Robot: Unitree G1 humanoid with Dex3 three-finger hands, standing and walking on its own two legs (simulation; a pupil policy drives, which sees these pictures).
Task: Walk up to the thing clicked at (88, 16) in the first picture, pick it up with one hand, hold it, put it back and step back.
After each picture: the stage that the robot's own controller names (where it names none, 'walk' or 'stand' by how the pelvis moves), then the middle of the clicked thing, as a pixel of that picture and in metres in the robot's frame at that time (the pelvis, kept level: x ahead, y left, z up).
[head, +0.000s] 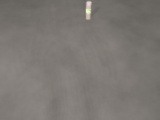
stand; (88, 10) +2.04 -0.08 -0.65
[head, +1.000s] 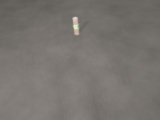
walk; (76, 26) +1.89 +0.24 -0.63
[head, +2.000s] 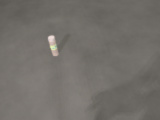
walk; (53, 46) +1.26 +0.43 -0.65
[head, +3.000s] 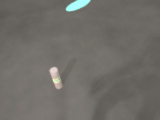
walk; (56, 78) +0.84 +0.32 -0.65
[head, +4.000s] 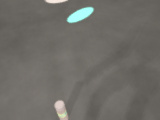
walk; (62, 111) +0.52 +0.22 -0.65
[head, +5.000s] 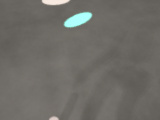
stand; out of the picture +0.40 +0.19 -0.64
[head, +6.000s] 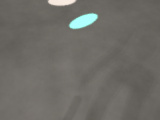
stand; out of the picture +0.38 +0.18 -0.66
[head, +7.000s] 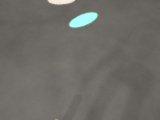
stand; out of the picture +0.38 +0.18 -0.66
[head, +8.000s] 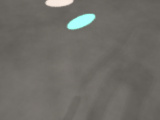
stand; out of the picture +0.38 +0.19 -0.66
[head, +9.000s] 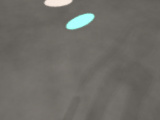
stand; out of the picture +0.37 +0.20 -0.66
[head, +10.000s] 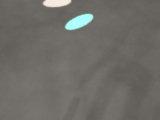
stand; out of the picture +0.36 +0.20 -0.66
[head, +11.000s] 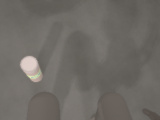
go down; (33, 70) +0.42 +0.21 -0.36
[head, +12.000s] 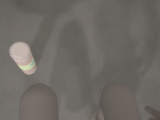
go down; (25, 60) +0.44 +0.23 -0.27
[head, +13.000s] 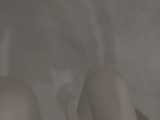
close in; out of the picture +0.43 +0.27 -0.16
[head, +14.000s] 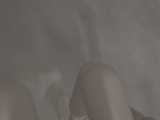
close; out of the picture +0.42 +0.28 -0.16
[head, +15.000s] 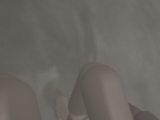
lift; out of the picture +0.40 +0.29 -0.16
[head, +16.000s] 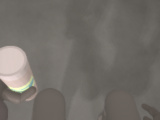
lift; (20, 79) +0.32 +0.21 -0.02
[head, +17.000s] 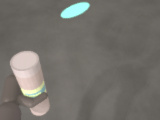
hold; (33, 87) +0.31 +0.17 +0.05
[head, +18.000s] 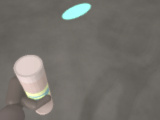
hold; (37, 89) +0.31 +0.16 +0.05
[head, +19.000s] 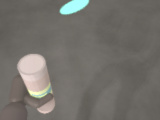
crouch; (40, 88) +0.32 +0.15 +0.03
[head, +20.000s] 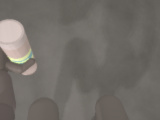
crouch; (20, 53) +0.43 +0.19 -0.04
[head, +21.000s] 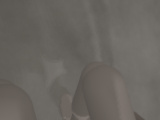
lower; out of the picture +0.42 +0.28 -0.17
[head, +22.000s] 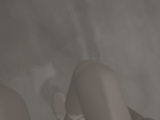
lower; out of the picture +0.44 +0.30 -0.16
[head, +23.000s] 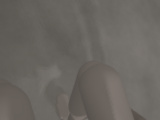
lower; out of the picture +0.43 +0.30 -0.16
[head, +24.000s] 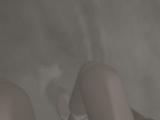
lower; out of the picture +0.42 +0.30 -0.16
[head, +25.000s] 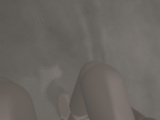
loosen; out of the picture +0.42 +0.28 -0.16
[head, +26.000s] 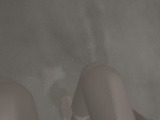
withdraw; out of the picture +0.42 +0.27 -0.16
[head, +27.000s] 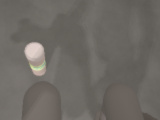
walk; (37, 61) +0.45 +0.21 -0.26
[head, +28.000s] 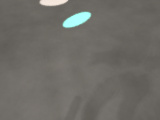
stand; out of the picture +0.37 +0.16 -0.59
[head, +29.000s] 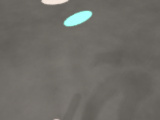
stand; out of the picture +0.39 +0.17 -0.60
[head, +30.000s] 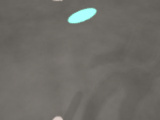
stand; out of the picture +0.38 +0.17 -0.61
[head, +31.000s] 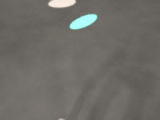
walk; out of the picture +0.40 +0.16 -0.65
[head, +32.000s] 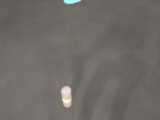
walk; (66, 97) +0.54 +0.13 -0.64
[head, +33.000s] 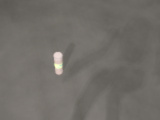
walk; (58, 63) +0.84 +0.17 -0.64
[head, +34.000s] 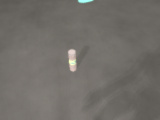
stand; (72, 60) +1.02 +0.16 -0.64
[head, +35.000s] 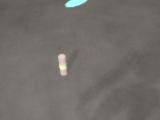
stand; (62, 65) +1.02 +0.20 -0.66
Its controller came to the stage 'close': yes
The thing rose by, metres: 0.69
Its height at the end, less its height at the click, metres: +0.00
